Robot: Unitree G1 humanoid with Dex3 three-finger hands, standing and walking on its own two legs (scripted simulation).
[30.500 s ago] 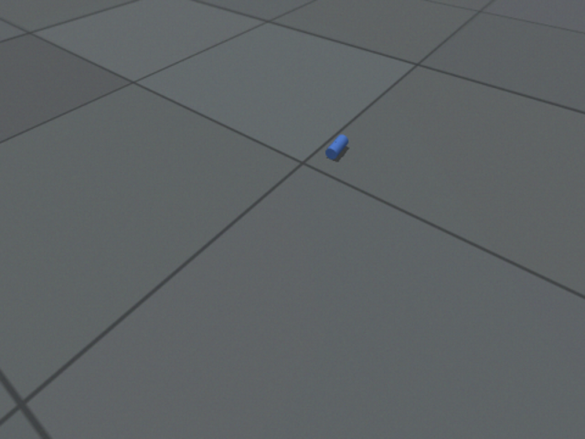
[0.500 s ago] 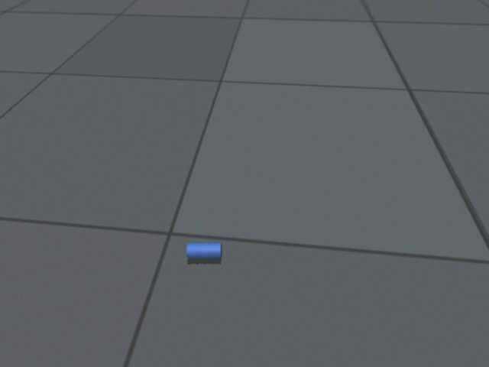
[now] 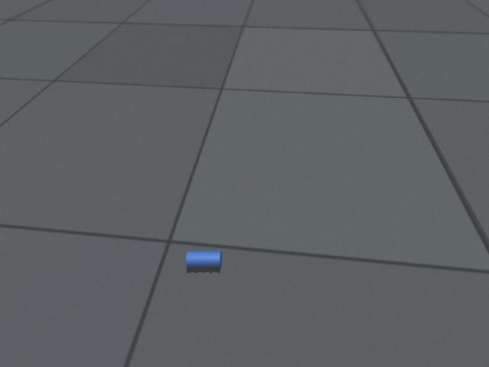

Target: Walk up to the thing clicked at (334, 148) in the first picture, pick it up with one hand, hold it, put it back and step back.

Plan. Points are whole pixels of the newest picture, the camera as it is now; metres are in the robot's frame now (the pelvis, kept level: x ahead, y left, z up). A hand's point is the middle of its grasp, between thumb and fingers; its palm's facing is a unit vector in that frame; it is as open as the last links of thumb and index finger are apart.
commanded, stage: walk up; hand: left
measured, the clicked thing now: (204, 258) +0.74 +0.23 -0.75
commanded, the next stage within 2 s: none
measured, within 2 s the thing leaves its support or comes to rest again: neither
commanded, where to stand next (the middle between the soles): +0.35 -0.01 m, yaw +0 degrees
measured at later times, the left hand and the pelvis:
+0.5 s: hand (72, 363) +0.18 +0.35 -0.16, palm faces -0.03 -0.94 -0.33, open 7.3 cm; pelvis +0.13 +0.07 -0.01, yaw +1 degrees
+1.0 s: hand (135, 266) +0.38 +0.28 -0.15, palm faces -0.01 -0.93 -0.38, open 7.3 cm; pelvis +0.31 +0.02 -0.01, yaw +1 degrees
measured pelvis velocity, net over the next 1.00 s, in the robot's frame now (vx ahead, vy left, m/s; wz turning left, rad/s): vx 0.31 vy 0.02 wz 0.01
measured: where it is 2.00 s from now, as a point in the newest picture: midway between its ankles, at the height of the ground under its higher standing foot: outside the picture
